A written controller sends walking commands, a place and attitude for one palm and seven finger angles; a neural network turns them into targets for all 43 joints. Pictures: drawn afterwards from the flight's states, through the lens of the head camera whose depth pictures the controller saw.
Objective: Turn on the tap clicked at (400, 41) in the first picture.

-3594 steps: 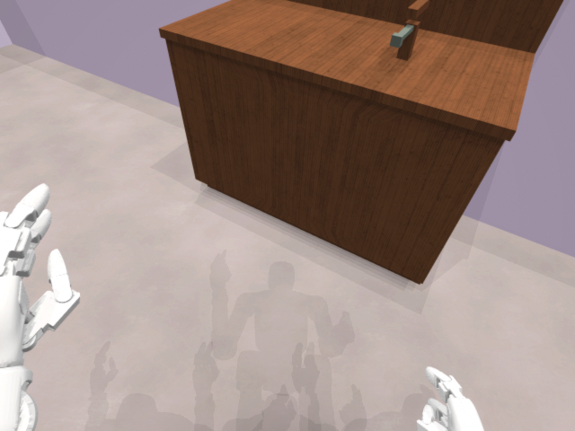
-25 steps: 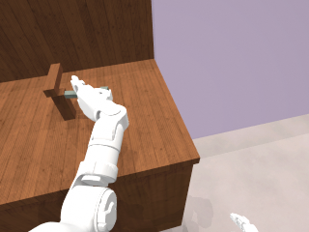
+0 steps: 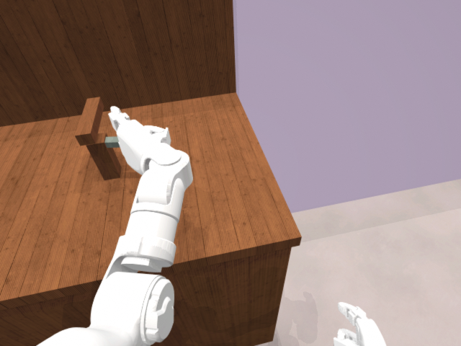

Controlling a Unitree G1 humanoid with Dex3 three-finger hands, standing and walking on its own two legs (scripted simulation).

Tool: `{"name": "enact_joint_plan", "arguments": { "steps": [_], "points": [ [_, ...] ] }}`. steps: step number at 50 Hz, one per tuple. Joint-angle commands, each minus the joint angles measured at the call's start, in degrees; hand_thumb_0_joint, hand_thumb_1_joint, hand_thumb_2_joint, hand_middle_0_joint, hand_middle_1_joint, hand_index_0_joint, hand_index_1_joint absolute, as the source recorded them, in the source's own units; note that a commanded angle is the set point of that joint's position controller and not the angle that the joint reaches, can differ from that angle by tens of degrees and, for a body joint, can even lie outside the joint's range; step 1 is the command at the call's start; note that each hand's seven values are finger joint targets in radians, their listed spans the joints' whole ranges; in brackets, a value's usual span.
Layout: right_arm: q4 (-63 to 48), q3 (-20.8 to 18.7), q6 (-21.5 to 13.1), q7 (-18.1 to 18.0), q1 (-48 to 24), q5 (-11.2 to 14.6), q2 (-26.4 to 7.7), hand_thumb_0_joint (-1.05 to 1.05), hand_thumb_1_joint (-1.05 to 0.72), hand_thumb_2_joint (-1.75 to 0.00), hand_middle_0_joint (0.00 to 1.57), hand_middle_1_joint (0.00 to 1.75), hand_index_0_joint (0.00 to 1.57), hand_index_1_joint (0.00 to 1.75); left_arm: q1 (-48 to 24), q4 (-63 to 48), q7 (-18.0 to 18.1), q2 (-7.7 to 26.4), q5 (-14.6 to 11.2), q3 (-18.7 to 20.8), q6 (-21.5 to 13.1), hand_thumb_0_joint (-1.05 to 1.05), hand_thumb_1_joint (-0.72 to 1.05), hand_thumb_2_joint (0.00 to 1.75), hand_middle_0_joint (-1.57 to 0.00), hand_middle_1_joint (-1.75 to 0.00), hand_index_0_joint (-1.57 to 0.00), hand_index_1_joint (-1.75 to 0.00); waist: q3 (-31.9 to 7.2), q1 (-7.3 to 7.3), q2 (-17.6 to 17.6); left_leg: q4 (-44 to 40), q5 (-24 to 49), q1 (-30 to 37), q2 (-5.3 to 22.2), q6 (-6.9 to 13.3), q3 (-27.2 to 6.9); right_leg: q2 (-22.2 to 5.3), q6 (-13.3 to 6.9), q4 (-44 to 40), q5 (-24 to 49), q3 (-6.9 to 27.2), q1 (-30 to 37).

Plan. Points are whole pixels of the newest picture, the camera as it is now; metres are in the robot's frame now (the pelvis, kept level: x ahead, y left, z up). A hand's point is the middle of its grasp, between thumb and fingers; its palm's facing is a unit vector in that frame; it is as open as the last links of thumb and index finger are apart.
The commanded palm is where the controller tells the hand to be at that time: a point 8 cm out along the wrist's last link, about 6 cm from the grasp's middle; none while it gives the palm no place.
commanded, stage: lift the hand up off the lever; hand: left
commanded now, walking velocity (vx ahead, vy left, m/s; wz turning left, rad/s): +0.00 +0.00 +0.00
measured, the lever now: (162, 140) +0.48 +0.19 +0.12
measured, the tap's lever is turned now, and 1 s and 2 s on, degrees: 77 77 77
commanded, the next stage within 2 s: draw the hand back beside the body in 0.54 s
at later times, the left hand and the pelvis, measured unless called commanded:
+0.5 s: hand (160, 130) +0.41 +0.15 +0.20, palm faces +0.72 -0.69 -0.05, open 7.8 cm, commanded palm +0.35 +0.18 +0.20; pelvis +0.00 +0.00 +0.00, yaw +0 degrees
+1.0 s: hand (138, 177) +0.33 +0.17 +0.17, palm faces +0.24 -0.95 -0.18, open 7.7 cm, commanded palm +0.30 +0.21 +0.19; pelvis +0.00 +0.01 +0.01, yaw -3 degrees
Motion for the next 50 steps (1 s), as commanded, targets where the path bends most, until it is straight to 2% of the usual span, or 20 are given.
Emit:
{"name": "enact_joint_plan", "arguments": {
  "steps": [1, 3, 10, 15, 18, 20, 26, 27, 32, 33, 34, 35, 37, 40, 41, 42, 43, 44, 46, 50],
  "points": [
    [-8.2, -1.4, -1.8, -0.1, -8.2, 0.0, -5.5, 0.00, -0.90, -0.90, 0.20, 0.30, 0.20, 0.30, -25.8, -12.1, -0.2, 7.8, 1.8, -1.3, -2.4, 0.00, 0.90, 0.90, -0.15, -0.15, -0.15, -0.15, -16.3, 0.10, -8.3, -0.9, 13.5, 4.4, -0.4, 1.8, 3.4, -4.4, 4.0, -5.2, 13.2, 2.3, 8.7],
    [-8.7, -1.0, -1.7, -0.2, -8.4, 0.2, -5.3, 0.00, -0.90, -0.90, 0.20, 0.30, 0.20, 0.30, -26.1, -13.2, -0.1, 8.5, 1.3, -0.6, -2.2, 0.00, 0.90, 0.90, -0.15, -0.15, -0.15, -0.15, -16.3, 0.15, -9.1, -1.0, 13.3, 4.4, -0.3, 2.0, 3.8, -4.8, 4.4, -5.4, 14.2, 2.8, 8.9],
    [-9.2, -1.2, -1.7, 0.5, -9.2, 0.3, -5.3, 0.00, -0.90, -0.90, 0.20, 0.30, 0.20, 0.30, -24.8, -18.6, -0.8, 5.7, 1.5, -3.8, -0.7, 0.00, 0.90, 0.90, -0.15, -0.15, -0.15, -0.15, -17.1, 0.24, -7.1, -0.2, 18.6, 6.5, -0.2, 1.4, 4.0, -4.5, 3.7, -4.1, 19.4, 2.1, 9.8],
    [-8.6, -1.1, -2.1, 0.5, -10.2, 0.5, -5.0, 0.00, -0.90, -0.90, 0.20, 0.30, 0.20, 0.30, -25.5, -19.6, -1.0, 5.5, 0.7, -4.2, 0.0, 0.00, 0.90, 0.90, -0.15, -0.15, -0.15, -0.15, -16.5, 0.37, -8.0, -0.4, 17.4, 6.9, -0.3, 1.4, 3.7, -4.3, 3.8, -5.0, 16.7, 2.0, 9.2],
    [-8.0, -0.9, -1.8, 0.3, -10.5, 0.8, -5.0, 0.00, -0.90, -0.90, 0.20, 0.30, 0.20, 0.30, -26.1, -17.6, -1.0, 7.6, 0.6, -2.3, 0.4, 0.00, 0.90, 0.90, -0.15, -0.15, -0.15, -0.15, -15.4, 0.63, -7.8, -1.0, 15.4, 6.4, -0.2, 1.3, 3.6, -4.3, 3.8, -5.9, 13.3, 2.2, 8.8],
    [-8.0, -0.8, -2.1, 0.5, -10.8, 0.7, -4.9, 0.00, -0.90, -0.90, 0.20, 0.30, 0.20, 0.30, -26.5, -16.6, -0.8, 5.8, 0.9, -3.6, 0.7, 0.00, 0.90, 0.90, -0.15, -0.15, -0.15, -0.15, -15.1, 0.43, -7.7, -0.8, 14.7, 6.2, -0.3, 1.5, 3.7, -4.3, 3.8, -6.0, 12.9, 2.4, 8.1],
    [-7.7, -0.8, -1.9, 0.1, -10.7, 1.0, -4.9, 0.00, -0.90, -0.90, 0.20, 0.30, 0.20, 0.30, -28.0, -14.5, -1.1, 8.0, 0.7, -1.9, 0.2, 0.00, 0.90, 0.90, -0.15, -0.15, -0.15, -0.15, -14.0, 0.50, -6.8, -2.0, 11.7, 5.1, -0.3, 1.5, 3.3, -4.2, 3.8, -6.8, 9.2, 2.3, 7.9],
    [-7.9, -0.6, -2.0, 0.2, -10.7, 1.1, -4.9, 0.00, -0.90, -0.90, 0.20, 0.30, 0.20, 0.30, -27.7, -13.4, -1.0, 6.7, 0.7, -2.7, 0.3, 0.00, 0.90, 0.90, -0.15, -0.15, -0.15, -0.15, -13.4, 0.21, -7.2, -1.9, 10.9, 5.1, -0.4, 1.6, 3.5, -4.3, 3.8, -6.8, 8.2, 2.7, 7.1],
    [-8.2, -0.7, -2.1, 0.0, -10.3, 0.9, -4.9, 0.00, -0.90, -0.90, 0.20, 0.30, 0.20, 0.30, -28.3, -13.7, -0.8, 7.7, 0.8, -1.8, -0.3, 0.00, 0.90, 0.90, -0.15, -0.15, -0.15, -0.15, -14.6, 0.35, -7.7, -1.8, 11.0, 5.0, -0.3, 1.8, 3.5, -4.3, 4.0, -6.6, 8.7, 2.8, 7.5],
    [-9.3, -0.9, 0.5, -1.2, -5.6, 0.5, -7.5, 0.00, -0.90, -0.90, 0.20, 0.30, 0.20, 0.30, -22.4, -21.5, -11.0, 8.3, 3.9, -11.3, -1.8, 0.00, 0.90, 0.90, -0.15, -0.15, -0.15, -0.15, -15.6, -3.25, -11.1, -2.5, 13.4, 8.2, -0.8, 3.3, 4.0, -3.8, 3.9, -3.8, 16.2, 4.1, 10.3],
    [-11.5, -1.3, 1.4, -2.3, -5.4, 1.4, -7.0, 0.00, -0.90, -0.90, 0.20, 0.30, 0.20, 0.30, -19.4, -24.4, -15.6, 12.3, 2.8, -8.0, -2.4, 0.00, 0.90, 0.90, -0.15, -0.16, -0.15, -0.16, -17.7, -2.10, -10.0, -2.5, 15.6, 9.1, -1.1, 4.0, 4.4, -3.9, 4.0, -3.8, 21.1, 4.6, 12.5],
    [-12.9, -0.7, 2.3, -3.3, -5.4, 1.8, -6.4, 0.00, -0.90, -0.90, 0.20, 0.30, 0.20, 0.30, -16.8, -28.9, -19.8, 13.1, 2.3, -8.9, -2.9, 0.00, 0.90, 0.90, -0.15, -0.16, -0.15, -0.16, -18.8, -1.37, -7.5, -3.0, 17.5, 10.7, -1.2, 4.2, 4.5, -4.1, 4.1, -3.4, 25.4, 5.1, 14.8],
    [-15.1, 0.1, 4.0, -4.7, -5.3, 3.0, -5.7, 0.00, -0.90, -0.90, 0.20, 0.30, 0.20, 0.30, -4.6, -30.5, -27.4, 14.6, -0.8, -7.5, -3.0, 0.00, 0.90, 0.90, -0.16, -0.16, -0.16, -0.16, -15.6, -0.10, -8.2, -4.3, 18.2, 11.3, -0.6, 4.2, 4.2, -3.7, 4.2, -4.5, 27.2, 5.1, 16.5],
    [-17.5, 1.7, 4.6, -5.9, -9.6, 4.6, -5.1, 0.00, -0.90, -0.90, 0.20, 0.30, 0.20, 0.30, 4.1, -35.7, -29.2, 18.3, -6.2, -0.4, 1.8, 0.00, 0.90, 0.90, -0.16, -0.17, -0.16, -0.17, -10.4, 2.64, -10.3, -6.0, 14.9, 9.4, -0.5, 4.1, 4.4, -3.9, 5.1, -8.4, 23.3, 5.9, 17.3],
    [-17.3, 1.8, 4.7, -5.9, -10.8, 4.6, -5.1, 0.00, -0.90, -0.90, 0.20, 0.30, 0.20, 0.30, 6.7, -37.3, -28.2, 19.8, -6.7, 2.3, 3.2, 0.00, 0.90, 0.90, -0.16, -0.18, -0.16, -0.18, -8.8, 3.61, -8.3, -6.3, 14.7, 9.3, -0.4, 3.9, 4.2, -3.4, 4.4, -9.2, 19.3, 5.4, 16.5],
    [-18.1, 2.1, 4.3, -5.6, -11.7, 4.9, -4.8, 0.00, -0.90, -0.90, 0.20, 0.30, 0.20, 0.30, 6.2, -41.7, -27.0, 18.1, -6.7, 0.1, 3.9, 0.00, 0.90, 0.90, -0.16, -0.18, -0.16, -0.18, -7.7, 3.25, -7.5, -6.3, 14.5, 9.5, -0.4, 3.9, 4.2, -3.5, 4.3, -9.4, 17.1, 5.5, 15.1],
    [-16.8, 1.2, 4.1, -3.9, -7.7, 2.8, -6.4, 0.00, -0.90, -0.90, 0.20, 0.30, 0.20, 0.30, 13.6, -38.0, -34.2, 27.8, -6.7, -1.5, -4.1, 0.00, 0.90, 0.90, -0.16, -0.18, -0.16, -0.18, -2.4, -0.73, -9.4, -5.6, 10.5, 7.8, 1.1, 4.3, 3.3, -5.0, 5.6, -8.2, 19.4, 6.7, 12.3],
    [-18.3, 1.2, 3.4, -3.3, -8.0, 3.0, -5.8, 0.00, -0.90, -0.90, 0.20, 0.30, 0.20, 0.30, 17.1, -38.8, -36.6, 30.4, -7.3, 2.2, -8.6, 0.00, 0.90, 0.90, -0.16, -0.19, -0.16, -0.19, -5.1, 1.47, -8.6, -5.7, 9.3, 6.4, 0.9, 4.6, 3.4, -5.6, 5.6, -7.7, 18.9, 7.8, 14.4],
    [-19.2, 1.1, 1.2, -3.0, -8.4, 3.5, -4.8, 0.00, -0.90, -0.90, 0.20, 0.30, 0.20, 0.30, 12.6, -49.8, -39.7, 32.1, -6.8, 0.5, -16.9, 0.00, 0.90, 0.90, -0.16, -0.19, -0.16, -0.19, -7.3, 1.00, 3.3, -5.4, 8.7, 9.8, 0.4, 4.6, 3.7, -5.6, 4.0, -8.3, 14.0, 8.2, 13.6],
    [-19.3, 0.9, -3.0, -2.9, -6.6, 3.0, -5.8, 0.00, -0.90, -0.90, 0.20, 0.30, 0.20, 0.30, 14.1, -49.6, -41.8, 29.9, -5.8, -3.5, -25.2, 0.00, 0.90, 0.90, -0.17, -0.20, -0.17, -0.20, -4.3, -0.66, -2.4, -5.4, 7.1, 13.9, 0.5, 5.0, 3.7, -4.7, 3.8, -11.7, 8.5, 8.0, 8.9]
  ]
}}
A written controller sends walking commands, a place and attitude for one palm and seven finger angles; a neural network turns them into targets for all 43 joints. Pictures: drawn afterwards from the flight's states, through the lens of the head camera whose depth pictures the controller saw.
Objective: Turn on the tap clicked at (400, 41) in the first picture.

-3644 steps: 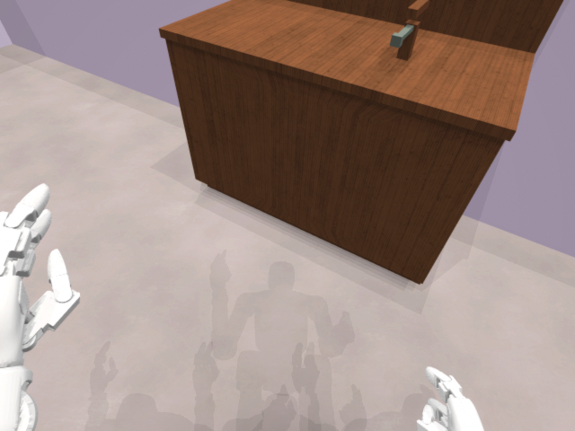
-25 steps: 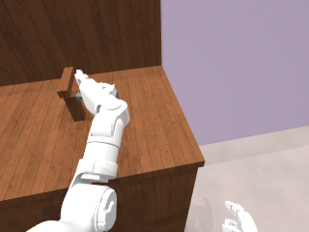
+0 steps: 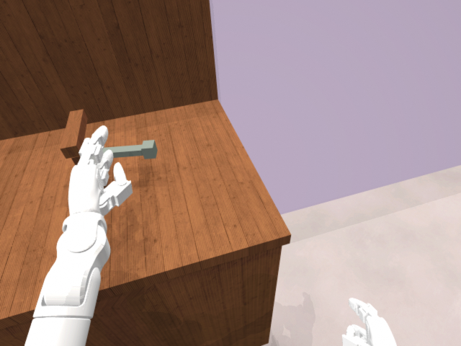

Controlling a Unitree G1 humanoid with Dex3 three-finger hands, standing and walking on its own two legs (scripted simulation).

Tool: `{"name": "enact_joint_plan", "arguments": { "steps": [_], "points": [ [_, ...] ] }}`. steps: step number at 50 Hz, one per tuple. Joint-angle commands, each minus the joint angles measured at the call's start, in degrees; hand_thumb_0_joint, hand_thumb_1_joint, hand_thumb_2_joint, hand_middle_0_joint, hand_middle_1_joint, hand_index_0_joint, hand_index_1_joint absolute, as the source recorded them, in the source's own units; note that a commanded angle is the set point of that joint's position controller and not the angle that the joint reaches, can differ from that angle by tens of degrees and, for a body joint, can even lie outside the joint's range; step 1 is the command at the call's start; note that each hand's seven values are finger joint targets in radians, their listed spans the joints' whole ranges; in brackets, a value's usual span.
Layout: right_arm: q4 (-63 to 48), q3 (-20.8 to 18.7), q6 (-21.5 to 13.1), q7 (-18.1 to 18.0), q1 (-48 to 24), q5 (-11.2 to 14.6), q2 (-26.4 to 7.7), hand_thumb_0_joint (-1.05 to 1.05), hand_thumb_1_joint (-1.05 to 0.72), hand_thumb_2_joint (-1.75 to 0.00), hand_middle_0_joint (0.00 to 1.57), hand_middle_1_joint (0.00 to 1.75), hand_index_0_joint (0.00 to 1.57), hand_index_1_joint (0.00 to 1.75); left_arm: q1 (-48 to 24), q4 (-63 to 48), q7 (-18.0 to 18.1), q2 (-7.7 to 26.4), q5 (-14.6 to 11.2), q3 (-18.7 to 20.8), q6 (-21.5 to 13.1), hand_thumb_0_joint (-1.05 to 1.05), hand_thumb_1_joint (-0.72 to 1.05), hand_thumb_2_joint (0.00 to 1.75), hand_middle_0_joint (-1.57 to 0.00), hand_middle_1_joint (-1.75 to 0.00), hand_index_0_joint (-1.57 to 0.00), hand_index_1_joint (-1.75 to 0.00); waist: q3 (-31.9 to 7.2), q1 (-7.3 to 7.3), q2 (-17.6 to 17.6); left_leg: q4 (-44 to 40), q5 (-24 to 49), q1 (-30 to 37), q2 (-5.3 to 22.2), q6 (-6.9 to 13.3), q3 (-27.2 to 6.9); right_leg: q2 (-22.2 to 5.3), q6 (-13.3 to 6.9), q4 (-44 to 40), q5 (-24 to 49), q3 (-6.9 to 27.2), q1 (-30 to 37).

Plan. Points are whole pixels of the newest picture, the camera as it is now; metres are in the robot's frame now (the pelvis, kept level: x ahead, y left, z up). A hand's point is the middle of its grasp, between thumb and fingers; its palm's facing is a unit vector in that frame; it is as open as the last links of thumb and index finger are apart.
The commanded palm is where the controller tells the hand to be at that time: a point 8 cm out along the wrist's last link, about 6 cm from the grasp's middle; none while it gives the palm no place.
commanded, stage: draw the hand back beside the body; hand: left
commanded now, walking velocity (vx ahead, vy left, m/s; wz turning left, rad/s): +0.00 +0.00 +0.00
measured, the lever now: (149, 149) +0.47 +0.20 +0.12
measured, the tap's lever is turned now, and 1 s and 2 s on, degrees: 77 77 77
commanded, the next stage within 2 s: step back with the hand held close in 1.12 s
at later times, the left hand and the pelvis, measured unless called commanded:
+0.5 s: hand (73, 218) +0.25 +0.24 +0.17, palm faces +0.31 -0.92 -0.25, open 7.6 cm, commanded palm +0.21 +0.29 +0.17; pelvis +0.01 +0.03 +0.00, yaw +1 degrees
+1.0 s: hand (26, 260) +0.19 +0.28 +0.16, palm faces +0.45 -0.83 -0.34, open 7.4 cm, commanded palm +0.15 +0.32 +0.17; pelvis +0.00 +0.03 +0.00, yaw +2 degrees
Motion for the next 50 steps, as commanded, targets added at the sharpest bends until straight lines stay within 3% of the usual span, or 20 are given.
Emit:
{"name": "enact_joint_plan", "arguments": {
  "steps": [1, 3, 5, 6, 9, 11, 12, 15, 16, 20, 22, 27, 31, 32, 35, 37, 40, 42, 47, 50],
  "points": [
    [-9.8, -0.7, -6.4, 0.1, -10.5, -0.2, -3.9, 0.00, -0.90, -0.90, 0.20, 0.30, 0.20, 0.30, -22.6, -17.5, -3.0, 9.7, 1.8, 0.5, -14.2, 0.00, 0.90, 0.90, -0.17, -0.21, -0.17, -0.21, -7.4, 0.55, -2.1, -1.9, 5.5, 5.2, -0.5, 3.9, 0.0, -5.4, 3.0, -8.6, 4.3, 4.2, -1.6],
    [-9.6, -0.5, -7.2, 0.0, -9.9, -0.1, -4.2, 0.00, -0.90, -0.90, 0.20, 0.30, 0.20, 0.30, -21.2, -14.8, -3.6, 7.1, 2.0, -2.3, -15.9, 0.00, 0.90, 0.90, -0.17, -0.21, -0.17, -0.21, -5.4, 0.09, -3.4, -2.6, 3.3, 5.8, -0.6, 4.0, -0.3, -5.0, 2.9, -9.4, 0.9, 3.8, -2.8],
    [-9.3, -0.5, -7.4, -0.1, -9.5, -0.3, -4.6, 0.00, -0.90, -0.90, 0.20, 0.30, 0.20, 0.30, -17.1, -12.7, -3.8, 7.5, 2.2, -1.4, -16.9, 0.00, 0.90, 0.90, -0.17, -0.22, -0.17, -0.22, -5.1, 0.55, -6.2, -3.3, 3.1, 5.2, -0.7, 4.2, -0.6, -5.0, 3.0, -9.3, 0.9, 3.4, -2.0],
    [-9.0, -0.6, -7.2, -0.1, -9.6, -0.3, -4.7, 0.00, -0.90, -0.90, 0.20, 0.30, 0.20, 0.30, -14.5, -11.7, -4.0, 7.8, 2.3, -0.5, -17.2, 0.00, 0.90, 0.90, -0.17, -0.22, -0.17, -0.22, -4.3, 0.95, -4.4, -3.9, 2.7, 4.9, -0.8, 4.0, -0.7, -5.0, 2.8, -9.7, 0.4, 3.2, -1.8],
    [-9.6, -0.4, -6.6, 0.1, -9.6, -0.6, -4.6, 0.00, -0.90, -0.90, 0.20, 0.30, 0.20, 0.30, -10.1, -13.6, -4.5, 9.1, 2.1, 1.8, -18.5, 0.00, 0.90, 0.90, -0.18, -0.23, -0.18, -0.23, -6.3, 1.63, -5.4, -4.4, 4.9, 4.4, -0.7, 4.0, -0.8, -5.0, 2.7, -8.5, 3.4, 2.7, 0.9],
    [-9.5, -0.5, -6.2, 0.1, -9.3, -0.9, -4.7, 0.00, -0.90, -0.90, 0.20, 0.30, 0.20, 0.30, -5.9, -14.3, -4.4, 12.8, 2.2, 6.7, -18.9, 0.00, 0.90, 0.90, -0.18, -0.24, -0.18, -0.24, -7.7, 2.61, -3.4, -4.5, 7.3, 4.2, -0.4, 3.6, -1.1, -4.9, 2.3, -7.7, 6.5, 2.4, 3.0],
    [-10.1, -0.2, -6.0, 0.2, -9.2, -1.0, -4.2, 0.00, -0.90, -0.90, 0.20, 0.30, 0.20, 0.30, -4.8, -15.9, -4.8, 11.1, 2.0, 5.7, -19.2, 0.00, 0.90, 0.90, -0.18, -0.24, -0.18, -0.24, -8.1, 2.55, -2.8, -4.6, 8.5, 4.0, -0.4, 3.5, -1.1, -4.9, 2.2, -7.1, 8.0, 2.0, 3.7],
    [-11.0, -0.2, -6.3, 0.5, -8.9, -1.4, -4.0, 0.00, -0.90, -0.90, 0.20, 0.30, 0.20, 0.30, -1.6, -20.8, -5.1, 12.1, 2.0, 7.3, -19.7, 0.00, 0.90, 0.90, -0.18, -0.25, -0.18, -0.25, -9.1, 2.85, -1.5, -3.9, 12.6, 4.7, 0.2, 3.0, -1.4, -4.7, 1.8, -5.8, 12.8, 1.9, 4.8],
    [-10.9, -0.2, -6.3, 0.5, -8.8, -1.4, -4.3, 0.00, -0.90, -0.90, 0.20, 0.30, 0.20, 0.30, 0.3, -21.2, -5.2, 12.9, 2.0, 8.6, -19.7, 0.00, 0.90, 0.90, -0.18, -0.25, -0.18, -0.25, -8.4, 3.08, 0.0, -4.2, 13.1, 4.5, 0.3, 2.7, -1.9, -4.6, 1.6, -5.7, 12.4, 1.6, 4.6],
    [-11.4, -0.2, -6.8, 0.8, -8.2, -1.5, -4.2, 0.00, -0.90, -0.90, 0.20, 0.30, 0.20, 0.30, 4.1, -23.4, -5.5, 10.8, 1.9, 7.1, -19.4, 0.00, 0.90, 0.90, -0.19, -0.26, -0.19, -0.26, -6.2, 2.54, -1.8, -3.8, 14.2, 4.1, 0.9, 2.5, -1.9, -4.4, 1.7, -5.3, 12.8, 1.3, 3.2],
    [-11.3, -0.2, -7.0, 0.8, -8.0, -1.5, -4.4, 0.00, -0.90, -0.90, 0.20, 0.30, 0.20, 0.30, 4.6, -25.1, -5.6, 9.6, 2.3, 6.0, -19.5, 0.00, 0.90, 0.90, -0.19, -0.27, -0.19, -0.27, -5.7, 2.22, -0.4, -3.9, 14.8, 4.5, 1.1, 2.1, -2.5, -4.2, 1.5, -5.1, 11.7, 1.0, 2.3],
    [-11.0, -0.5, -7.7, 0.7, -7.4, -1.7, -4.9, 0.00, -0.90, -0.90, 0.20, 0.30, 0.20, 0.30, 10.3, -25.6, -5.1, 10.2, 2.5, 7.5, -19.4, 0.00, 0.90, 0.90, -0.19, -0.29, -0.19, -0.29, -5.2, 2.57, -2.4, -4.0, 14.9, 3.9, 1.3, 1.8, -3.3, -4.1, 1.6, -4.7, 10.7, 0.6, 2.2],
    [-10.7, -0.7, -7.9, 0.9, -7.2, -1.7, -5.1, 0.00, -0.90, -0.90, 0.20, 0.30, 0.20, 0.30, 14.2, -27.6, -4.9, 12.5, 2.6, 10.6, -19.6, 0.00, 0.90, 0.90, -0.20, -0.30, -0.20, -0.30, -5.1, 2.99, -0.3, -3.6, 16.2, 3.1, 1.3, 1.3, -3.9, -4.2, 1.3, -4.4, 10.9, 0.8, 3.0],
    [-10.7, -0.7, -7.8, 0.9, -7.0, -1.8, -5.0, 0.00, -0.90, -0.90, 0.20, 0.30, 0.20, 0.30, 14.5, -27.6, -4.9, 11.6, 2.7, 10.0, -19.7, 0.00, 0.90, 0.90, -0.20, -0.30, -0.20, -0.30, -5.2, 3.02, 0.8, -3.7, 15.5, 2.7, 1.2, 1.2, -3.8, -4.2, 1.3, -4.4, 10.4, 0.6, 2.9],
    [-11.0, -0.9, -8.3, 0.8, -7.0, -1.7, -5.0, 0.00, -0.90, -0.90, 0.20, 0.30, 0.20, 0.30, 16.7, -28.6, -4.8, 12.6, 2.4, 11.3, -19.9, 0.00, 0.90, 0.90, -0.20, -0.30, -0.20, -0.30, -4.4, 3.16, 0.0, -3.7, 13.8, 1.8, 1.3, 1.2, -4.0, -4.2, 1.4, -4.5, 9.4, 0.6, 2.7],
    [-10.9, -0.9, -8.6, 0.6, -6.9, -1.7, -5.1, 0.00, -0.90, -0.90, 0.20, 0.30, 0.20, 0.30, 17.9, -29.8, -4.5, 13.2, 2.7, 12.5, -20.3, 0.00, 0.90, 0.90, -0.20, -0.30, -0.20, -0.30, -4.4, 3.28, 1.8, -3.7, 13.2, 1.7, 1.2, 1.0, -4.3, -4.1, 1.2, -4.4, 8.7, 0.4, 2.5],
    [-10.9, -1.1, -9.0, 0.7, -6.5, -1.7, -5.1, 0.00, -0.90, -0.90, 0.20, 0.30, 0.20, 0.30, 22.4, -29.4, -4.5, 13.6, 2.3, 13.7, -20.1, 0.00, 0.90, 0.90, -0.20, -0.30, -0.20, -0.30, -3.6, 3.38, 0.1, -3.4, 12.2, 0.7, 1.3, 1.3, -4.2, -4.2, 1.4, -4.5, 8.4, 0.5, 2.2],
    [-10.8, -1.2, -9.0, 0.5, -6.5, -1.5, -5.2, 0.00, -0.90, -0.90, 0.20, 0.30, 0.20, 0.30, 23.9, -29.3, -4.4, 13.7, 2.3, 14.5, -20.4, 0.00, 0.90, 0.90, -0.20, -0.30, -0.20, -0.30, -2.6, 3.30, 0.4, -3.5, 10.2, -0.2, 1.2, 1.4, -4.2, -4.1, 1.3, -4.6, 7.0, 0.5, 1.5],
    [-10.1, -1.2, -10.1, -0.1, -6.8, -1.6, -5.5, 0.00, -0.90, -0.90, 0.20, 0.30, 0.20, 0.30, 19.7, -28.2, -4.0, 13.3, 2.6, 13.1, -20.5, 0.00, 0.90, 0.90, -0.20, -0.30, -0.20, -0.30, -1.9, 2.64, 0.5, -3.1, 7.0, 0.3, 0.6, 2.1, -4.1, -4.3, 1.6, -5.3, 5.1, 1.0, -0.2],
    [-10.2, -1.2, -10.3, -0.3, -7.1, -1.6, -5.4, 0.00, -0.90, -0.90, 0.20, 0.30, 0.20, 0.30, 20.1, -27.5, -4.1, 13.1, 2.3, 12.8, -20.6, 0.00, 0.90, 0.90, -0.20, -0.30, -0.20, -0.30, -1.9, 2.86, -3.2, -2.9, 6.1, 0.1, 0.3, 2.7, -4.0, -4.6, 1.8, -5.6, 4.4, 1.1, 0.1]
  ]
}}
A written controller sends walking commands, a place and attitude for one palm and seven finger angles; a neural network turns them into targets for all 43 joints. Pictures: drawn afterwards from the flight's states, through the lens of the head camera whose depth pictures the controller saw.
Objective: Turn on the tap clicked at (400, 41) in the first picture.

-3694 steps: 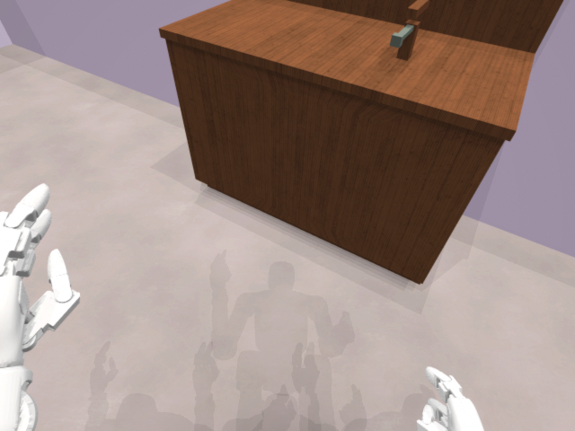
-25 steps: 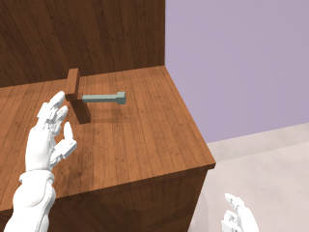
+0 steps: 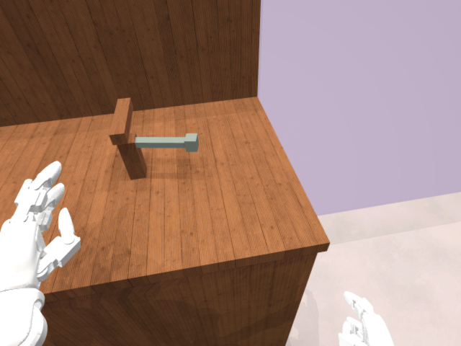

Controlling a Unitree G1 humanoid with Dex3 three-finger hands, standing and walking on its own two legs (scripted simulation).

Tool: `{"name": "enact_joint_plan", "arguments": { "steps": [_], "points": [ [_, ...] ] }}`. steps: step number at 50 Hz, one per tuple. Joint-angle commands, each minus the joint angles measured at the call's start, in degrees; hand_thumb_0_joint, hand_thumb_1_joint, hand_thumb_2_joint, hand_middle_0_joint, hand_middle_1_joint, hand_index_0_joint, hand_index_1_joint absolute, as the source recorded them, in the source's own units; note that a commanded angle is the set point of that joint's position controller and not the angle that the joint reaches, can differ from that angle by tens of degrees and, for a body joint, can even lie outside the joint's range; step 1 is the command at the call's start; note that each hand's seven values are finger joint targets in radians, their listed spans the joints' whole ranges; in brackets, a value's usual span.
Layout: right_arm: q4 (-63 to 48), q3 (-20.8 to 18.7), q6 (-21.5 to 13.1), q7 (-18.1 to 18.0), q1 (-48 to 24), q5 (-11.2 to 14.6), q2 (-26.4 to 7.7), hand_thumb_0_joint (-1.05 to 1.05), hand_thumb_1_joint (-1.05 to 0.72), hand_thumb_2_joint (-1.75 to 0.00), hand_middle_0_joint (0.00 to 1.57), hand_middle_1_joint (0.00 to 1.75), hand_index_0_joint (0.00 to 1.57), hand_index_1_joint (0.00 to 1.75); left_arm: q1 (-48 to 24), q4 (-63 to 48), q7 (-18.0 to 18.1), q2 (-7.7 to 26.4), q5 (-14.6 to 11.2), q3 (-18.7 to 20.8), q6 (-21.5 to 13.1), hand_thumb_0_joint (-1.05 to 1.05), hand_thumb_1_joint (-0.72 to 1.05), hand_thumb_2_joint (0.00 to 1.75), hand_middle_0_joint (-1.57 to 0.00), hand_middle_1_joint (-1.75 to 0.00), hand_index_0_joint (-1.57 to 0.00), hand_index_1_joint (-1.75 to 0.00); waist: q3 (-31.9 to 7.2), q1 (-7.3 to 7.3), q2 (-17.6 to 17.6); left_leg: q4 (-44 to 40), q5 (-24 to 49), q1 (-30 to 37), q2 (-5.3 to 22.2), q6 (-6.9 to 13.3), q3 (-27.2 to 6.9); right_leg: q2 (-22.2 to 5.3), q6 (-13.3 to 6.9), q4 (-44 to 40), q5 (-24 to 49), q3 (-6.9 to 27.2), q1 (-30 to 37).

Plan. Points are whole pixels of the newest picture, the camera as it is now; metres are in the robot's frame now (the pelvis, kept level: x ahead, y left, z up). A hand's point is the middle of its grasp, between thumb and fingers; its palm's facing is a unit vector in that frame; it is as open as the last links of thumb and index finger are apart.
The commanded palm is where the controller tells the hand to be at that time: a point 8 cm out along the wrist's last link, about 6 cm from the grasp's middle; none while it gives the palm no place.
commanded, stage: draw the hand back beside the body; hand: left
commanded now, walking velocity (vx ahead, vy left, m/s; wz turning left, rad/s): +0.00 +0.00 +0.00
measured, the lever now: (191, 142) +0.47 +0.15 +0.12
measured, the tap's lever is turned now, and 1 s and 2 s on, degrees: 77 77 77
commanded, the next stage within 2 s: step back with the hand held close in 0.12 s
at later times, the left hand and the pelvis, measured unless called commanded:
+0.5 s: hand (86, 245) +0.19 +0.23 +0.15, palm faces +0.33 -0.85 -0.41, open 7.4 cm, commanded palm +0.15 +0.27 +0.17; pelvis -0.02 +0.00 +0.00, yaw -2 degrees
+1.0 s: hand (52, 275) +0.15 +0.25 +0.15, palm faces +0.38 -0.82 -0.44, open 7.4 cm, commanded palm +0.10 +0.29 +0.17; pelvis -0.07 +0.02 -0.02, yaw -1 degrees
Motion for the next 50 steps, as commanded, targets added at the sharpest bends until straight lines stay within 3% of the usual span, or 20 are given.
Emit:
{"name": "enact_joint_plan", "arguments": {
  "steps": [1, 3, 5, 8, 10, 11, 12, 13, 15, 18, 21, 25, 26, 30, 31, 34, 40, 46, 47, 50],
  "points": [
    [-9.5, -2.0, -3.4, -0.8, -9.2, 0.2, -5.9, 0.00, -0.90, -0.90, 0.20, 0.30, 0.20, 0.30, -9.3, -11.7, 0.6, 10.1, -0.1, 5.4, -3.9, 0.00, 0.90, 0.90, -0.20, -0.30, -0.20, -0.30, -3.3, -1.30, -2.7, -4.2, 5.9, -0.1, 2.9, 0.3, -2.7, -2.0, -0.8, -4.6, 3.6, 2.8, -2.2],
    [-9.4, -1.9, -3.6, -0.8, -9.0, 0.1, -5.6, 0.00, -0.90, -0.90, 0.20, 0.30, 0.20, 0.30, -8.7, -11.8, 0.7, 10.1, 0.0, 5.5, -4.2, 0.00, 0.90, 0.90, -0.20, -0.30, -0.20, -0.30, -3.9, -1.01, -0.2, -4.0, 5.7, -0.2, 2.6, 0.3, -2.4, -2.2, -0.9, -4.7, 3.8, 2.9, -1.7],
    [-9.4, -2.0, -3.7, -0.7, -9.3, 0.0, -5.5, 0.00, -0.90, -0.90, 0.20, 0.30, 0.20, 0.30, -7.6, -11.3, 0.6, 10.3, -0.2, 5.8, -4.2, 0.00, 0.90, 0.90, -0.20, -0.30, -0.20, -0.30, -3.5, -0.77, -2.0, -3.9, 5.7, -0.7, 2.6, 0.4, -2.3, -2.3, -0.8, -4.8, 3.9, 2.9, -1.5],
    [-9.4, -2.0, -3.8, -0.7, -9.1, 0.0, -5.4, 0.00, -0.90, -0.90, 0.20, 0.30, 0.20, 0.30, -7.1, -12.1, 0.7, 10.8, -0.1, 6.4, -4.5, 0.00, 0.90, 0.90, -0.20, -0.30, -0.20, -0.30, -4.1, -0.72, -0.1, -3.7, 6.3, -0.4, 2.6, 0.3, -2.1, -2.3, -1.0, -4.8, 4.5, 3.0, -1.2],
    [-9.5, -2.1, -3.8, -0.7, -9.2, 0.0, -5.4, 0.00, -0.90, -0.90, 0.20, 0.30, 0.20, 0.30, -6.1, -10.9, 0.5, 10.5, -0.4, 6.4, -4.4, 0.00, 0.90, 0.90, -0.20, -0.30, -0.20, -0.30, -3.3, -0.78, -3.0, -3.4, 6.6, -0.7, 2.7, 0.6, -1.7, -2.5, -0.7, -5.1, 4.9, 3.2, -1.6],
    [-9.5, -2.1, -3.7, -0.8, -9.5, 0.2, -5.5, 0.00, -0.90, -0.90, 0.20, 0.30, 0.20, 0.30, -6.6, -11.4, 0.5, 10.8, -0.4, 6.7, -4.4, 0.00, 0.90, 0.90, -0.20, -0.30, -0.20, -0.30, -2.8, -0.92, -1.5, -3.4, 6.4, -0.6, 2.7, 0.7, -1.7, -2.5, -0.8, -5.3, 4.5, 3.4, -2.0],
    [-9.9, -2.1, -3.9, -0.8, -9.7, 0.1, -5.5, 0.00, -0.90, -0.90, 0.20, 0.30, 0.20, 0.30, -9.4, -15.4, 0.8, 12.4, -0.4, 7.6, -5.1, 0.00, 0.90, 0.90, -0.20, -0.30, -0.20, -0.30, -4.9, -0.62, -0.2, -3.0, 6.5, 0.3, 2.4, 0.7, -1.6, -2.6, -0.8, -5.5, 4.8, 3.6, -1.3],
    [-12.3, -1.4, -3.4, -1.1, -8.8, 1.1, -5.3, 0.00, -0.90, -0.90, 0.20, 0.30, 0.20, 0.30, -16.2, -19.4, 1.3, 20.6, -0.9, 16.2, -7.2, 0.00, 0.90, 0.90, -0.20, -0.30, -0.20, -0.30, -0.8, -1.58, -1.2, -0.4, 3.3, -2.5, 3.7, 1.5, -2.8, -6.3, -0.5, -7.7, 10.3, 11.7, -7.8],
    [-10.1, -1.6, -2.4, -1.0, -6.8, 0.4, -4.6, 0.00, -0.90, -0.90, 0.20, 0.30, 0.20, 0.30, -5.8, -9.3, 0.4, 12.0, -0.2, 10.2, -6.8, 0.00, 0.90, 0.90, -0.20, -0.30, -0.20, -0.30, -2.7, -2.76, -6.6, 3.1, 4.7, -2.2, 3.9, 1.2, -3.2, -9.5, -0.7, -6.5, 15.7, 12.5, -9.2],
    [-11.9, -2.4, -1.4, -1.0, -6.0, 0.6, -5.6, 0.00, -0.90, -0.90, 0.20, 0.30, 0.20, 0.30, -1.6, -8.7, -0.1, 9.7, 0.0, 7.8, -6.5, 0.00, 0.90, 0.90, -0.20, -0.30, -0.20, -0.30, -7.0, -2.80, -5.0, 3.4, 8.5, -1.8, 5.0, 0.9, -2.6, -9.9, -0.1, -3.1, 17.6, 10.3, -9.2],
    [-13.5, -2.6, -0.6, -1.4, -6.5, 0.6, -6.2, 0.00, -0.90, -0.90, 0.20, 0.30, 0.20, 0.30, 0.6, -12.2, 0.4, 11.5, 0.2, 8.9, -6.3, 0.00, 0.90, 0.90, -0.20, -0.30, -0.20, -0.30, -9.4, -2.57, -2.7, 2.1, 13.1, -2.2, 6.0, 1.2, -3.2, -9.0, 0.4, -0.3, 17.6, 8.8, -9.3],
    [-14.8, -2.9, 0.2, -2.0, -6.2, 0.7, -6.2, 0.00, -0.90, -0.90, 0.20, 0.30, 0.20, 0.30, 1.9, -16.4, 1.4, 13.4, 0.5, 10.9, -6.2, 0.00, 0.90, 0.90, -0.20, -0.30, -0.20, -0.30, -9.8, -2.37, -4.5, 0.8, 12.4, -6.0, 7.2, 1.4, -5.0, -7.5, 0.7, 1.8, 13.1, 7.7, -9.3],
    [-15.0, -2.9, 0.2, -2.1, -6.7, 0.7, -6.6, 0.00, -0.90, -0.90, 0.20, 0.30, 0.20, 0.30, 0.7, -19.2, 1.7, 15.2, 0.7, 12.1, -6.4, 0.00, 0.90, 0.90, -0.20, -0.30, -0.20, -0.30, -9.8, -2.42, -1.5, -0.1, 11.7, -6.9, 7.6, 1.5, -5.9, -7.3, 0.5, 2.5, 11.6, 7.9, -9.5],
    [-15.2, -3.1, -0.1, -2.4, -5.7, 0.6, -6.5, 0.00, -0.90, -0.90, 0.20, 0.30, 0.20, 0.30, 2.5, -19.2, 2.5, 14.1, 1.0, 12.2, -6.5, 0.00, 0.90, 0.90, -0.20, -0.30, -0.20, -0.30, -7.9, -2.66, -0.7, -2.0, 0.5, -13.0, 8.4, 2.0, -7.7, -6.0, 0.7, 4.0, 3.8, 7.8, -10.3],
    [-15.1, -3.2, -0.2, -2.5, -5.8, 0.5, -6.8, 0.00, -0.90, -0.90, 0.20, 0.30, 0.20, 0.30, 2.0, -20.3, 2.7, 14.5, 1.3, 12.4, -6.6, 0.00, 0.90, 0.90, -0.20, -0.30, -0.20, -0.30, -7.9, -2.81, 1.7, -3.1, -2.2, -14.2, 8.6, 2.1, -8.3, -5.7, 0.5, 4.6, 2.6, 7.8, -10.0],
    [-15.0, -3.3, -0.6, -2.7, -4.5, 0.5, -6.7, 0.00, -0.90, -0.90, 0.20, 0.30, 0.20, 0.30, 2.8, -18.8, 2.9, 12.8, 1.5, 11.7, -6.6, 0.00, 0.90, 0.90, -0.20, -0.30, -0.20, -0.30, -7.0, -3.14, -1.2, -3.1, -9.5, -18.0, 8.7, 2.5, -8.7, -5.4, 0.7, 4.8, -0.8, 7.9, -10.2],
    [-14.4, -3.1, -1.4, -2.7, -3.5, 0.5, -6.7, 0.00, -0.90, -0.90, 0.20, 0.30, 0.20, 0.30, 1.8, -20.1, 3.6, 12.4, 2.0, 11.0, -6.7, 0.00, 0.90, 0.90, -0.20, -0.30, -0.20, -0.30, -6.7, -3.73, -3.1, -1.2, -14.4, -19.0, 8.3, 2.5, -9.4, -6.6, 0.0, 4.2, -5.8, 9.4, -14.1],
    [-14.0, -3.0, -1.6, -3.0, -4.1, 0.0, -6.7, 0.00, -0.90, -0.90, 0.20, 0.30, 0.20, 0.30, 0.9, -21.5, 4.3, 13.5, 2.8, 12.7, -6.8, 0.00, 0.90, 0.90, -0.20, -0.30, -0.20, -0.30, -7.1, -3.73, 1.3, -5.5, -17.8, -25.4, 10.5, 3.6, -12.1, -4.0, 1.0, 10.7, -1.8, 7.4, -8.3],
    [-13.7, -2.8, -1.5, -3.0, -3.7, 0.0, -6.4, 0.00, -0.90, -0.90, 0.20, 0.30, 0.20, 0.30, 0.5, -21.4, 4.1, 11.7, 2.8, 11.5, -6.9, 0.00, 0.90, 0.90, -0.20, -0.30, -0.20, -0.30, -7.0, -3.79, 1.5, -5.8, -19.5, -26.9, 10.8, 3.9, -12.1, -3.7, 1.2, 11.7, -2.1, 7.0, -7.3],
    [-13.8, -3.0, -1.4, -2.7, -3.3, 0.2, -5.9, 0.00, -0.90, -0.90, 0.20, 0.30, 0.20, 0.30, 1.3, -20.6, 4.1, 12.3, 2.6, 12.0, -6.9, 0.00, 0.90, 0.90, -0.20, -0.30, -0.20, -0.30, -6.8, -3.84, -3.6, 0.1, -16.6, -25.9, 8.6, 3.1, -9.2, -6.8, -0.1, 7.7, -1.2, 10.5, -9.8]
  ]
}}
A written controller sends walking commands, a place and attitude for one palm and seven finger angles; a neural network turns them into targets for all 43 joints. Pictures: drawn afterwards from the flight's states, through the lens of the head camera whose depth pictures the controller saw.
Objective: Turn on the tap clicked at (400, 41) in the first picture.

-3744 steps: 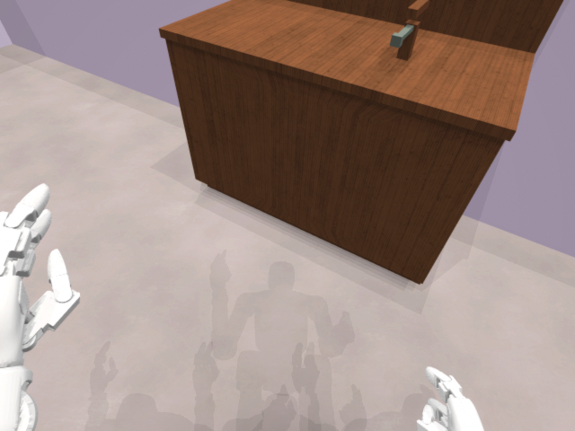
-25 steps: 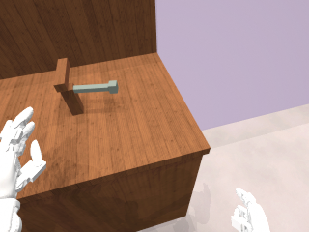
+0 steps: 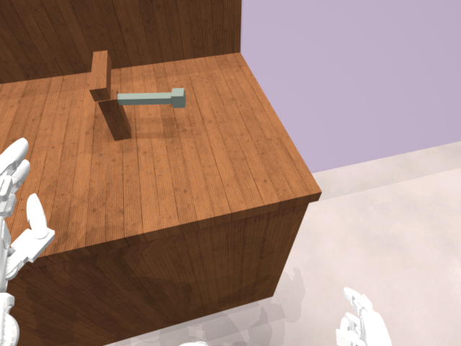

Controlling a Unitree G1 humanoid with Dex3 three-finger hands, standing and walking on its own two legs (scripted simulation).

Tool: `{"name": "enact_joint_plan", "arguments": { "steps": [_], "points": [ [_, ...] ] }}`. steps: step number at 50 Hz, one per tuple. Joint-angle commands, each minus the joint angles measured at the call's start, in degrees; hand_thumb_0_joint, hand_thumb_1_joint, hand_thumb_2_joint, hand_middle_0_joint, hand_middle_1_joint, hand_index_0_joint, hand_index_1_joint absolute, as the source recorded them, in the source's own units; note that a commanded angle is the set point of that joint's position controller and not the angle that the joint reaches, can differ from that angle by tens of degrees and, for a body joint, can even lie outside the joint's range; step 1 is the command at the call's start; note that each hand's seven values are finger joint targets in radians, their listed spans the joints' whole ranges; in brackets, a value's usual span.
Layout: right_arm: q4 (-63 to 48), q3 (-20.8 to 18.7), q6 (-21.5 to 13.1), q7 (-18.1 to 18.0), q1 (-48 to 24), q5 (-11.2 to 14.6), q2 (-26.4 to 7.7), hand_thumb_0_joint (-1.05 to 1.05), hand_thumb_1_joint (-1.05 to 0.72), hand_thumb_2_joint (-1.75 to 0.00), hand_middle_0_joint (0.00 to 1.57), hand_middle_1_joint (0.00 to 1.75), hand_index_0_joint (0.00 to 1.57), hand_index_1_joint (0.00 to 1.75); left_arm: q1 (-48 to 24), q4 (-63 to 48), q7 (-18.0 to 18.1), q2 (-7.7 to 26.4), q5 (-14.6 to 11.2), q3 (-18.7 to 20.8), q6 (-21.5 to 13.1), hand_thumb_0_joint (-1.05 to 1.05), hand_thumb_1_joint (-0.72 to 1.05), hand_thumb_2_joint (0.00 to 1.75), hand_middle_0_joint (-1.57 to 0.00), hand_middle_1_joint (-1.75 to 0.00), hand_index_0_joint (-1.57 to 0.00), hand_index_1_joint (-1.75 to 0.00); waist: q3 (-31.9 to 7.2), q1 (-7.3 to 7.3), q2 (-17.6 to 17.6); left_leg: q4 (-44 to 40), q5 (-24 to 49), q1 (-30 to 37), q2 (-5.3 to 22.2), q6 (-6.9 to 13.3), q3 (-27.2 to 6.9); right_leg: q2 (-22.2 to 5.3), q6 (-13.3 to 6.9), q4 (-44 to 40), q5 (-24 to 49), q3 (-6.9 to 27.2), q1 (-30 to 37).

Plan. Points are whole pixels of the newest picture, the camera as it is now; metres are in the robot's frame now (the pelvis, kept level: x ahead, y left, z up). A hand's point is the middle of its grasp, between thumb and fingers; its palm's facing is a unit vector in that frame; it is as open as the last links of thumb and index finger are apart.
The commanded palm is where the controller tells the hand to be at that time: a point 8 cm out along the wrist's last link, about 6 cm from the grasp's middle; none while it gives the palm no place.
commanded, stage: step back with the hand held close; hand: left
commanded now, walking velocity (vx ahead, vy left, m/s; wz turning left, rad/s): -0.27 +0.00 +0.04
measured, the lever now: (178, 98) +0.54 +0.15 +0.14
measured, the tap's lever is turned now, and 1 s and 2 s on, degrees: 77 77 77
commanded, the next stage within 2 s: stop stepping back and stand still in 0.76 s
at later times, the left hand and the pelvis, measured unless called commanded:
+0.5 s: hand (14, 264) +0.17 +0.25 +0.18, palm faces +0.42 -0.85 -0.32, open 7.4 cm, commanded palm +0.11 +0.28 +0.19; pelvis -0.05 +0.00 +0.01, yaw -1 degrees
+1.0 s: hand out of the picture +0.04 +0.21 +0.18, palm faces +0.30 -0.85 -0.44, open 7.4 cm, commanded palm -0.01 +0.26 +0.19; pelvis -0.17 -0.02 +0.01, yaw -1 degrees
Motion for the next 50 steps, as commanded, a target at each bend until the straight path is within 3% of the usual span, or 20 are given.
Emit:
{"name": "enact_joint_plan", "arguments": {
  "steps": [1, 4, 7, 10, 12, 13, 15, 17, 24, 27, 29, 31, 35, 37, 38, 39, 41, 43, 47, 50],
  "points": [
    [-8.7, -3.2, -2.6, -0.3, -4.7, -0.1, -7.4, 0.00, -0.90, -0.90, 0.20, 0.30, 0.20, 0.30, -2.7, -12.1, 1.2, 10.7, -0.3, 7.6, -3.3, 0.00, 0.90, 0.90, -0.20, -0.30, -0.20, -0.30, -7.4, -0.80, -1.8, -7.3, -16.4, -4.6, 7.9, 0.8, -10.2, -7.8, -2.7, -7.0, -3.5, 11.8, 7.1],
    [-7.7, -3.0, -2.3, 0.5, -3.6, 0.2, -6.1, 0.00, -0.90, -0.90, 0.20, 0.30, 0.20, 0.30, -1.3, -12.6, 1.6, 9.9, -1.3, 6.1, -3.4, 0.00, 0.90, 0.90, -0.20, -0.30, -0.20, -0.30, -8.4, -1.51, -7.4, 4.9, -10.5, 1.9, 4.6, -1.6, -6.6, -15.8, -7.1, -12.7, -0.6, 17.2, 0.4],
    [-7.6, -3.1, -1.8, 1.1, -3.3, 0.3, -5.4, 0.00, -0.90, -0.90, 0.20, 0.30, 0.20, 0.30, 0.8, -15.3, 1.8, 10.5, -1.8, 6.7, -3.6, 0.00, 0.90, 0.90, -0.20, -0.30, -0.20, -0.30, -11.7, -2.03, -7.5, 7.2, -3.8, 5.1, 4.5, -2.4, -6.4, -18.1, -8.0, -9.7, 11.8, 14.2, 1.8],
    [-9.0, -3.4, -2.0, 0.8, -4.9, 0.7, -6.8, 0.00, -0.90, -0.90, 0.20, 0.30, 0.20, 0.30, 1.9, -17.9, 1.9, 12.0, -2.0, 8.7, -5.0, 0.00, 0.90, 0.90, -0.20, -0.30, -0.20, -0.30, -8.3, -1.29, 0.0, -4.0, -8.1, 3.7, 9.3, -0.2, -12.2, -10.6, -4.0, -3.9, -2.2, 8.9, -3.2],
    [-9.0, -3.1, -2.8, 0.1, -5.8, -0.7, -7.8, 0.00, -0.90, -0.90, 0.20, 0.30, 0.20, 0.30, 0.9, -19.1, 2.2, 11.8, -0.6, 10.3, -5.8, 0.00, 0.90, 0.90, -0.20, -0.30, -0.20, -0.30, -8.7, -1.19, 16.0, -25.1, -22.2, -7.8, 20.6, 3.7, -26.2, 1.2, 0.9, 16.9, -13.8, 2.3, 5.5],
    [-7.8, -3.4, -3.8, -0.1, -5.1, -1.6, -7.0, 0.00, -0.90, -0.90, 0.20, 0.30, 0.20, 0.30, -2.9, -18.9, 2.4, 12.6, 0.3, 10.7, -5.8, 0.00, 0.90, 0.90, -0.20, -0.30, -0.20, -0.30, -8.3, -1.51, 15.0, -28.6, -22.8, -9.8, 23.4, 4.9, -28.9, 2.2, 1.3, 29.1, -15.3, 5.1, 5.8],
    [-5.8, -4.4, -5.0, 0.1, -4.0, -1.4, -5.9, 0.00, -0.90, -0.90, 0.20, 0.30, 0.20, 0.30, -4.7, -15.5, 2.2, 11.2, -0.4, 9.6, -5.3, 0.00, 0.90, 0.90, -0.20, -0.30, -0.20, -0.30, -9.6, -0.66, 5.6, -21.1, -6.0, 4.7, 20.6, 4.4, -21.2, 0.4, 1.0, 29.7, -16.8, 6.1, -4.7],
    [-4.7, -3.9, -6.1, 0.4, -3.6, -1.1, -5.6, 0.00, -0.90, -0.90, 0.20, 0.30, 0.20, 0.30, -3.5, -12.7, 1.7, 7.9, -1.0, 6.3, -4.4, 0.00, 0.90, 0.90, -0.20, -0.30, -0.20, -0.30, -10.8, -0.58, 5.7, -19.2, 1.8, 11.8, 19.1, 3.9, -17.3, 0.1, 1.3, 26.6, -17.2, 4.7, -7.1],
    [-4.2, -2.4, -6.4, 1.0, -5.1, -1.3, -5.6, 0.00, -0.90, -0.90, 0.20, 0.30, 0.20, 0.30, -5.8, -13.7, 0.3, 7.0, -1.0, 2.9, -2.4, 0.00, 0.90, 0.90, -0.20, -0.30, -0.20, -0.30, -11.7, 0.37, 12.4, -25.4, -12.0, 10.4, 13.7, -0.7, -9.8, 3.1, -0.3, 1.0, -15.8, -1.2, 5.8],
    [-4.3, -2.4, -4.7, 1.4, -4.7, -1.8, -4.5, 0.00, -0.90, -0.90, 0.20, 0.30, 0.20, 0.30, -5.5, -16.7, -0.3, 9.6, -1.5, 5.2, -4.1, 0.00, 0.90, 0.90, -0.20, -0.30, -0.20, -0.30, -13.9, 0.17, 8.3, -13.7, -5.4, 12.0, 9.8, -4.2, -4.6, -1.4, -3.3, -19.1, -2.5, 0.7, 10.2],
    [-4.4, -1.7, -4.4, 1.1, -6.1, -0.9, -3.0, 0.00, -0.90, -0.90, 0.20, 0.30, 0.20, 0.30, -6.4, -18.4, 0.0, 12.9, -2.4, 6.8, -6.0, 0.00, 0.90, 0.90, -0.20, -0.30, -0.20, -0.30, -11.5, -0.21, -8.3, 14.6, -11.2, 11.2, 2.3, -6.5, 1.4, -17.5, -10.0, -23.1, 14.3, 11.4, 0.6],
    [-5.9, -2.8, -4.9, 1.1, -6.4, 0.6, -4.2, 0.00, -0.90, -0.90, 0.20, 0.30, 0.20, 0.30, -1.9, -13.7, -0.8, 11.8, -2.3, 7.3, -4.9, 0.00, 0.90, 0.90, -0.20, -0.30, -0.20, -0.30, -11.1, 0.05, -19.6, 34.2, -20.1, -3.8, -1.2, -6.1, -2.9, -19.6, -12.2, -15.0, 35.8, 9.9, 5.5],
    [-6.2, -0.4, -2.6, 0.1, -9.0, 0.5, -3.2, 0.00, -0.90, -0.90, 0.20, 0.30, 0.20, 0.30, -4.4, -9.9, -0.8, 10.0, -1.8, 8.0, -6.5, 0.00, 0.90, 0.90, -0.20, -0.30, -0.20, -0.30, -7.7, -2.53, -7.3, 7.1, -14.4, -3.9, 2.7, -4.7, -1.4, -15.5, -5.9, -2.0, 52.3, 3.8, 16.4],
    [-7.1, -1.8, -2.3, -0.4, -7.7, 1.1, -5.0, 0.00, -0.90, -0.90, 0.20, 0.30, 0.20, 0.30, -1.3, -11.6, -0.6, 10.6, -2.5, 8.7, -7.0, 0.00, 0.90, 0.90, -0.20, -0.30, -0.20, -0.30, -11.4, -2.31, -0.5, -13.8, 14.5, 10.6, 4.2, -3.6, 0.7, -10.2, -1.6, 7.4, 37.1, 0.6, 12.8],
    [-8.4, -3.2, -3.0, 0.1, -6.9, 1.3, -6.9, 0.00, -0.90, -0.90, 0.20, 0.30, 0.20, 0.30, -1.5, -15.8, -0.6, 10.3, -3.2, 7.6, -7.1, 0.00, 0.90, 0.90, -0.20, -0.30, -0.20, -0.30, -12.0, -1.06, 7.4, -13.5, 40.2, 20.7, 16.1, 0.8, -12.2, -4.4, 1.3, 13.3, 2.4, 0.7, -0.8],
    [-7.3, -4.3, -4.0, 0.9, -5.0, 1.4, -7.3, 0.00, -0.90, -0.90, 0.20, 0.30, 0.20, 0.30, -2.3, -16.1, -0.7, 10.3, -3.0, 7.2, -7.4, 0.00, 0.90, 0.90, -0.20, -0.30, -0.20, -0.30, -13.2, -0.97, 10.2, -12.6, 47.3, 22.7, 22.4, 4.3, -17.0, -1.1, 0.9, 21.2, -21.1, 5.0, -5.3],
    [-5.9, -4.5, -6.1, 1.6, -2.8, 0.5, -7.2, 0.00, -0.90, -0.90, 0.20, 0.30, 0.20, 0.30, 2.0, -13.7, -0.9, 9.3, -3.5, 7.5, -6.6, 0.00, 0.90, 0.90, -0.20, -0.30, -0.20, -0.30, -15.1, -0.84, 9.2, -10.7, 50.3, 24.7, 22.5, 5.8, -18.0, 0.3, 1.7, 27.6, -24.7, 7.5, -11.1],
    [-4.7, -4.4, -7.3, 1.8, -3.0, 0.0, -6.6, 0.00, -0.90, -0.90, 0.20, 0.30, 0.20, 0.30, -2.0, -19.8, -0.7, 10.4, -2.4, 7.6, -5.7, 0.00, 0.90, 0.90, -0.20, -0.30, -0.20, -0.30, -13.1, -1.17, 9.7, -12.4, 40.9, 19.0, 19.2, 4.5, -15.7, -0.8, 2.3, 22.0, -18.4, 6.9, -5.6],
    [-7.9, -3.8, -7.2, 1.9, -4.3, 1.0, -7.8, 0.00, -0.90, -0.90, 0.20, 0.30, 0.20, 0.30, 4.6, -19.3, 0.3, 10.5, -2.2, 8.9, -3.3, 0.00, 0.90, 0.90, -0.20, -0.30, -0.20, -0.30, -7.5, -1.26, 13.8, -19.2, -12.3, 2.2, 13.9, 2.7, -11.7, -0.4, 1.0, 5.9, -13.0, 0.5, 8.1],
    [-7.8, -3.8, -5.8, 1.2, -3.7, 0.7, -7.9, 0.00, -0.90, -0.90, 0.20, 0.30, 0.20, 0.30, 2.1, -14.5, 0.6, 11.0, -0.8, 9.4, -2.4, 0.00, 0.90, 0.90, -0.20, -0.30, -0.20, -0.30, -5.6, -0.48, 6.1, -9.6, -27.5, -7.4, 7.3, -0.5, -5.5, -1.4, -1.3, -9.9, -9.0, -1.1, 18.8]
  ]
}}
